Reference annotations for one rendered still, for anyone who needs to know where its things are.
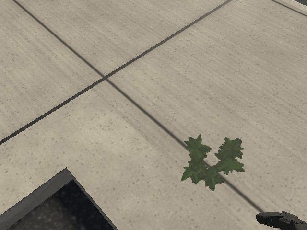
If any robot right hand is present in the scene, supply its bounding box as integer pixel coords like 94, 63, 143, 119
256, 211, 307, 230

